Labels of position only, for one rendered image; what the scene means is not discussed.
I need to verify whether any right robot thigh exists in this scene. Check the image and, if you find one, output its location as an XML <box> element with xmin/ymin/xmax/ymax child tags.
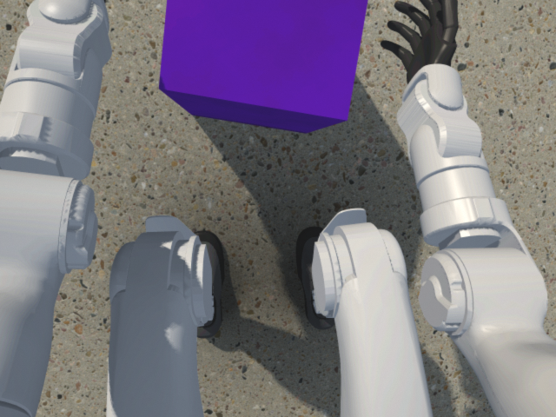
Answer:
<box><xmin>312</xmin><ymin>222</ymin><xmax>433</xmax><ymax>417</ymax></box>

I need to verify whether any robot left upper arm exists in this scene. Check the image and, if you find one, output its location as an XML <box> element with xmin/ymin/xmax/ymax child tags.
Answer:
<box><xmin>0</xmin><ymin>169</ymin><xmax>98</xmax><ymax>417</ymax></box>

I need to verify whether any left robot foot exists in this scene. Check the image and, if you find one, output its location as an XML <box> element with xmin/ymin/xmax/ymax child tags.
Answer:
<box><xmin>194</xmin><ymin>230</ymin><xmax>224</xmax><ymax>339</ymax></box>

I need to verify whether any robot right forearm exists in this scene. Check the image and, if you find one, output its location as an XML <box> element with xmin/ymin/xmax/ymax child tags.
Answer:
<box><xmin>397</xmin><ymin>63</ymin><xmax>548</xmax><ymax>318</ymax></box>

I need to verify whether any right robot hand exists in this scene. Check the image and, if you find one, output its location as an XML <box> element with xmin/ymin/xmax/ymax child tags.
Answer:
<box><xmin>381</xmin><ymin>0</ymin><xmax>459</xmax><ymax>84</ymax></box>

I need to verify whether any robot left forearm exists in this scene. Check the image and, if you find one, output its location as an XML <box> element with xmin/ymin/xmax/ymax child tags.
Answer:
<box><xmin>0</xmin><ymin>0</ymin><xmax>112</xmax><ymax>181</ymax></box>

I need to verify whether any robot right upper arm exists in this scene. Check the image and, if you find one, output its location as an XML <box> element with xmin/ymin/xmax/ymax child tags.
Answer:
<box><xmin>418</xmin><ymin>248</ymin><xmax>556</xmax><ymax>417</ymax></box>

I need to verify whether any carton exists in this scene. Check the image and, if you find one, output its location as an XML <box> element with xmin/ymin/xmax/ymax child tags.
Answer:
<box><xmin>159</xmin><ymin>0</ymin><xmax>368</xmax><ymax>134</ymax></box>

